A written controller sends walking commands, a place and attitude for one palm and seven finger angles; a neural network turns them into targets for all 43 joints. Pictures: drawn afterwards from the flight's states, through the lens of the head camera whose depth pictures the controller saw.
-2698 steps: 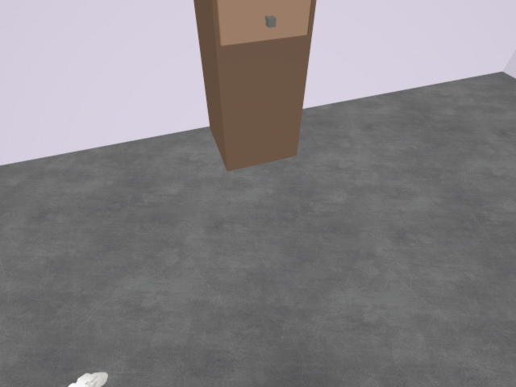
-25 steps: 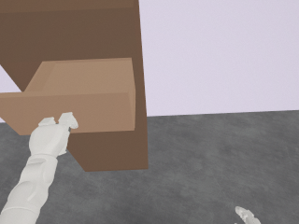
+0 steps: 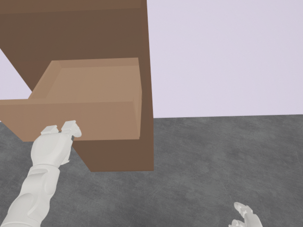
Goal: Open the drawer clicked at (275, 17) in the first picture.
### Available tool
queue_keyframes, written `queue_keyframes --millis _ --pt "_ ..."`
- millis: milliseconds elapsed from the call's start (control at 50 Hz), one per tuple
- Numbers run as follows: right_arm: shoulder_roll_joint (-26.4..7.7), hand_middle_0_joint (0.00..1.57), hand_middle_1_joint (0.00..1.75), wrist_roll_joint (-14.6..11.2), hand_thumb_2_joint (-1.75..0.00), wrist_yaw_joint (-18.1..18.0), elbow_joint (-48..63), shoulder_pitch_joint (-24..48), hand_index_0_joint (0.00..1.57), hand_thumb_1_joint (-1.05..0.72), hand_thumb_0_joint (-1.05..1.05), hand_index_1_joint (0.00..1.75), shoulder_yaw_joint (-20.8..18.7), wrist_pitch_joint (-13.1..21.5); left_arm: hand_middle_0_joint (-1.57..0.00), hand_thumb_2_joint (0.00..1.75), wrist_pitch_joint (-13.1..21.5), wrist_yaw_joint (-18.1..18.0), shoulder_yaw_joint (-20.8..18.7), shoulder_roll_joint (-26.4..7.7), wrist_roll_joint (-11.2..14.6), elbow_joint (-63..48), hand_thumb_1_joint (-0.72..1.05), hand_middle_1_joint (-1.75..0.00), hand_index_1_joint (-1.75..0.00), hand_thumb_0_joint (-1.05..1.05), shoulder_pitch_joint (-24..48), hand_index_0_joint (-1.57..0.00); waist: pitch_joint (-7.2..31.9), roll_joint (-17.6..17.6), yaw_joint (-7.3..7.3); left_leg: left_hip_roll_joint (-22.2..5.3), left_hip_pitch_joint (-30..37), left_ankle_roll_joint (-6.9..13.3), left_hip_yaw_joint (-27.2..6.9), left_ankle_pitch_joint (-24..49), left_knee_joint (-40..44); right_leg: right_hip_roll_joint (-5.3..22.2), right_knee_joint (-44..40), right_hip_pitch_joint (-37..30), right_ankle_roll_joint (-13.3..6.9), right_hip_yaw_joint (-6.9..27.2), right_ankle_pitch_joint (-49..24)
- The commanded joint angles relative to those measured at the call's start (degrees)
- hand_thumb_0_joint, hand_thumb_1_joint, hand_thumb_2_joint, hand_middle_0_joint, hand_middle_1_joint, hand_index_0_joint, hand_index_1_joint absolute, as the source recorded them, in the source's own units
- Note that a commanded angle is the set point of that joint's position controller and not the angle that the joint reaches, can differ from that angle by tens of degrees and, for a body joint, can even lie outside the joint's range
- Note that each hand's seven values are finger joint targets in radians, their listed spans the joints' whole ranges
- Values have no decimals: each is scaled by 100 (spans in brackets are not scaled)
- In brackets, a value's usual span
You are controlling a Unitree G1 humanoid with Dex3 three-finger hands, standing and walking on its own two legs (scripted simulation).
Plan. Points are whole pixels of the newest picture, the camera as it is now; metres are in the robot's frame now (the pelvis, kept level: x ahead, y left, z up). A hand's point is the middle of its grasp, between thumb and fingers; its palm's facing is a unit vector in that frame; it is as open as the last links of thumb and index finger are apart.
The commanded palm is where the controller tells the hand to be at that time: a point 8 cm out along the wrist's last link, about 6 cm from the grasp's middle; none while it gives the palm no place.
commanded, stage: pull the drawer open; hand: left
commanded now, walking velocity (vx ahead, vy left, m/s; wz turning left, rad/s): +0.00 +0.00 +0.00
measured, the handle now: (66, 134) +0.35 +0.27 +0.05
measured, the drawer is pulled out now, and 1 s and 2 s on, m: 0.19 0.30 0.30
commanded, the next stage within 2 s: open the thumb to release the handle in 1.06 s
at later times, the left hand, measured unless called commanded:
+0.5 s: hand (57, 176) +0.23 +0.26 +0.03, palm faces +0.01 -0.09 -1.00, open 6.6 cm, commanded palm +0.19 +0.26 +0.09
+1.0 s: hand (49, 199) +0.18 +0.25 +0.03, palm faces +0.00 -0.07 -1.00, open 6.6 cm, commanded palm +0.14 +0.25 +0.09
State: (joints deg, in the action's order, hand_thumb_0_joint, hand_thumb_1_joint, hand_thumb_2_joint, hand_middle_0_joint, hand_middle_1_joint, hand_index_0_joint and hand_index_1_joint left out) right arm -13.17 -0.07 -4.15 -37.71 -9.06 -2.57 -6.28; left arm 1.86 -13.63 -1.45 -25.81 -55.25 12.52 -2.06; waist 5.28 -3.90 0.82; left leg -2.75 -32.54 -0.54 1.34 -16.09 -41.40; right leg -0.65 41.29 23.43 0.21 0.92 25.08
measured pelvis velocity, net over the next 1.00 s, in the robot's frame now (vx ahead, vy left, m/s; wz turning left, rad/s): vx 0.01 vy -0.01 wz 0.01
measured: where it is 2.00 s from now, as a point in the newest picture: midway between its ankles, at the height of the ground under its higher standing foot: outside the picture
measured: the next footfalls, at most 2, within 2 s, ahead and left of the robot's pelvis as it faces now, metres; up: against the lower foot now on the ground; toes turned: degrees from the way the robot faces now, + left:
none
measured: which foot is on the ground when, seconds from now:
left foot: down 0.00-1.00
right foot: down 0.00-1.00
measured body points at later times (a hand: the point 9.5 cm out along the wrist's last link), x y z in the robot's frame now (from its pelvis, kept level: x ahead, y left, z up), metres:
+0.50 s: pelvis +0.01 +0.00 +0.00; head +0.04 -0.03 +0.45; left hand +0.23 +0.26 +0.09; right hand +0.22 -0.23 -0.10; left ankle +0.05 +0.13 -0.71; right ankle -0.05 -0.13 -0.71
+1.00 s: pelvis +0.01 -0.01 -0.01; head +0.03 -0.04 +0.44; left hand +0.17 +0.26 +0.09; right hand +0.21 -0.23 -0.12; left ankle +0.05 +0.13 -0.71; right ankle -0.05 -0.13 -0.71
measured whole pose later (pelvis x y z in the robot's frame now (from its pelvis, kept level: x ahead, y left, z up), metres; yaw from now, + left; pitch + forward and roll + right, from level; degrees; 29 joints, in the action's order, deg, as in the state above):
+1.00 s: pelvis +0.01 -0.01 -0.01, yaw +1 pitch +8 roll +0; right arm -12.9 1.9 -1.1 -34.5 -6.5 -1.6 -5.9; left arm 3.0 -18.3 -3.9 -25.7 -53.9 -12.1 -32.2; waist 5.8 -4.4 3.6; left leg -2.7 -34.4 -1.3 0.4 -19.0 -46.0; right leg -0.7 46.2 25.0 -0.4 0.1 28.6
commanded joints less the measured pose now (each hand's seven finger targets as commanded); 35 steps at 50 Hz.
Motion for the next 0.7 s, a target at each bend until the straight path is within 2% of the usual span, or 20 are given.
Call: queue_keyframes --millis 0,40,60,80,100,120,240,260,280,320,360,440,480,500,540,560,580,600,640,680 --pt "-692 20 30 25 -90 34 946 670 20 -90 0 30 -229 325 -40 90 5 -352 -815 -1310 9 -1581 90 -135 -135 0 75 -40 1350 -86 330 372 1584 231 73 1404 322 -261 -537 87 -168 -280 -2150" --pt "-690 20 30 29 -90 69 966 741 20 -90 0 30 -188 311 -40 90 -22 -390 -849 -1302 -9 -1763 90 -135 -135 0 -70 -40 1393 38 347 363 1596 220 50 1426 330 -260 -524 98 -158 -278 -2147" --pt "-689 20 30 31 -90 79 964 692 20 -90 0 30 -224 335 -40 90 -54 -409 -721 -1162 1 -1786 90 -135 -135 0 -135 -40 1251 -34 275 351 1574 224 45 1425 307 -272 -497 162 -168 -309 -2123" --pt "-694 20 30 44 -90 99 971 715 20 -90 0 30 -213 342 -40 90 -35 -443 -737 -1171 -26 -2009 90 -135 -135 0 -37 -40 1388 7 276 341 1659 214 23 1478 286 -273 -462 218 -160 -331 -2117" --pt "-679 20 30 45 -90 111 986 710 20 -90 0 30 -235 365 -40 90 -72 -462 -672 -1076 -21 -2014 90 -135 -135 0 -310 -40 1290 -100 275 338 1664 218 30 1457 279 -273 -473 249 -168 -342 -2070" --pt "-700 20 30 44 -90 119 971 717 20 -90 0 30 -225 360 -40 90 -111 -480 -704 -1093 1 -2025 90 -135 -135 0 -339 -40 1256 24 231 325 1634 218 13 1469 282 -276 -497 212 -175 -337 -2057" --pt "-667 20 30 70 -90 108 975 850 20 -90 0 30 -154 358 -40 90 -193 -526 -782 -1192 -61 -2242 90 -135 -135 0 -467 -40 1237 70 289 353 1647 202 15 1334 264 -238 -467 266 -147 -312 -2038" --pt "-661 20 30 67 -90 109 979 798 20 -90 0 30 -190 389 -40 90 -205 -516 -712 -1077 -8 -2260 90 -135 -135 0 -626 -40 1238 63 289 353 1643 223 14 1399 232 -238 -447 207 -155 -318 -2155" --pt "-655 20 30 74 -90 109 976 859 20 -90 0 30 -164 377 -40 90 -203 -517 -848 -1210 -35 -2346 90 -135 -135 0 -719 -40 1329 32 344 354 1694 208 26 1482 230 -231 -445 188 -148 -301 -2238" --pt "-654 20 30 80 -90 123 1002 868 20 -90 0 30 -166 373 -40 90 -222 -494 -905 -1211 21 -2466 90 -135 -135 0 -1097 -40 1346 53 374 353 1671 202 35 1655 205 -227 -433 11 -162 -284 -2480" --pt "-622 20 30 79 -90 147 1048 922 20 -90 0 30 -151 378 -40 90 -224 -477 -713 -978 36 -2592 90 -135 -135 0 -1284 -40 1152 60 335 346 1668 208 29 1622 201 -225 -430 142 -140 -289 -2440" --pt "-605 20 30 106 -90 190 1109 1046 20 -90 0 30 -78 371 -40 90 -190 -466 -877 -1075 37 -2942 90 -135 -135 0 -1740 -40 1219 49 431 354 1689 198 31 1741 186 -193 -407 80 -125 -273 -2610" --pt "-605 20 30 125 -90 197 1118 1046 20 -90 0 30 -77 373 -40 90 -160 -466 -987 -1151 35 -2992 90 -135 -135 0 -1912 -40 1148 169 428 361 1625 203 41 1746 141 -184 -392 80 -110 -260 -2765" --pt "-591 20 30 124 -90 205 1143 1021 20 -90 0 30 -88 380 -40 90 -154 -469 -966 -1090 50 -3002 90 -135 -135 0 -2158 -40 1086 68 434 371 1564 202 45 1682 143 -183 -386 54 -117 -258 -2724" --pt "-590 20 30 138 -90 211 1131 1105 20 -90 0 30 -46 354 -40 90 -107 -488 -1101 -1212 19 -3112 90 -135 -135 0 -2091 -40 1061 23 447 377 1581 192 45 1658 119 -170 -391 114 -116 -221 -2719" --pt "-578 20 30 143 -90 209 1143 1028 20 -90 0 30 -85 365 -40 90 -101 -502 -1044 -1116 42 -3069 90 -135 -135 0 -2262 -40 978 55 407 375 1527 209 53 1601 87 -174 -379 132 -112 -243 -2710" --pt "-586 20 30 151 -90 211 1129 1072 20 -90 0 30 -58 351 -40 90 -68 -523 -1147 -1220 23 -3145 90 -135 -135 0 -2206 -40 1079 10 446 392 1566 198 52 1590 74 -168 -380 147 -112 -211 -2715" --pt "-569 20 30 150 -90 214 1140 1024 20 -90 0 30 -80 355 -40 90 -69 -534 -1075 -1114 24 -3083 90 -135 -135 0 -2323 -40 946 21 400 379 1509 200 38 1542 66 -179 -368 199 -116 -240 -2642" --pt "-580 20 30 176 -90 220 1146 1069 20 -90 0 30 -58 344 -40 90 4 -587 -1251 -1273 23 -3329 90 -135 -135 0 -2315 -40 1166 2 468 391 1590 194 40 1596 32 -151 -347 163 -118 -189 -2706" --pt "-577 20 30 177 -90 235 1161 1069 20 -90 0 30 -73 321 -40 90 25 -623 -1261 -1224 20 -3291 90 -135 -135 0 -2613 -40 1109 17 481 392 1523 192 35 1620 -11 -168 -307 212 -119 -205 -2728"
